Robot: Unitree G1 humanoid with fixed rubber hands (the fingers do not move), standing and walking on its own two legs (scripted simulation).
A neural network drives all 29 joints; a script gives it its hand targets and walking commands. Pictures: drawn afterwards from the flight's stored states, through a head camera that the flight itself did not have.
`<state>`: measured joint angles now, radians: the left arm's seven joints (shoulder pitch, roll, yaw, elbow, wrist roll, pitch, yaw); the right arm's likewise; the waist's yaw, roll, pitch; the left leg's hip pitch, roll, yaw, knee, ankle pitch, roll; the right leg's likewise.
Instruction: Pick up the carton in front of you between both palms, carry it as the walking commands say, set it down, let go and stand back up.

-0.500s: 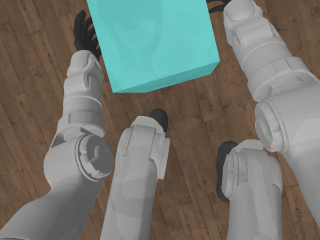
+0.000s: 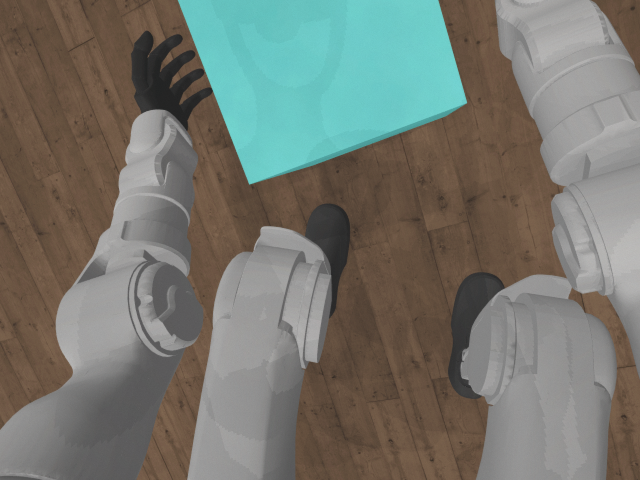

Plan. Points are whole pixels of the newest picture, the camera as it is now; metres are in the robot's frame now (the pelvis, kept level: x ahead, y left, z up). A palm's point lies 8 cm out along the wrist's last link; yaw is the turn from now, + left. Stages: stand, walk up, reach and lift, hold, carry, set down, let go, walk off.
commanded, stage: set down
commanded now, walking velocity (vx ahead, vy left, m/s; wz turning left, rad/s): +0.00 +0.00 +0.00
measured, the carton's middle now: (338, 61) +0.49 +0.12 -0.26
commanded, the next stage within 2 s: let go in 1.12 s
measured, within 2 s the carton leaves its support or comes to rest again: neither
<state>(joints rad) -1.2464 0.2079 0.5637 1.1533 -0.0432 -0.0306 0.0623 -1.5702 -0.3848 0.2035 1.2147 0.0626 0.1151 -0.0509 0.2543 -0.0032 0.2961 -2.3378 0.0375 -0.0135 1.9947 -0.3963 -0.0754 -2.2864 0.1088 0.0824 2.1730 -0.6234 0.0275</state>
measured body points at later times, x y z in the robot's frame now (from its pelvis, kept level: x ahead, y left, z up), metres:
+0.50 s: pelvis +0.00 +0.01 +0.06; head +0.34 +0.05 +0.36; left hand +0.43 +0.33 -0.07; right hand +0.61 -0.01 -0.06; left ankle +0.16 +0.14 -0.35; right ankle +0.08 -0.11 -0.35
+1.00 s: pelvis +0.03 +0.01 +0.18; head +0.34 +0.03 +0.51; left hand +0.43 +0.33 +0.08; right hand +0.61 -0.02 +0.08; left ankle +0.16 +0.14 -0.35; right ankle +0.08 -0.11 -0.35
